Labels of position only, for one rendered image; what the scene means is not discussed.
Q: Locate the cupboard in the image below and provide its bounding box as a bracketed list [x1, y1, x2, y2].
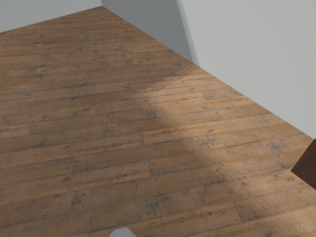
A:
[290, 138, 316, 190]

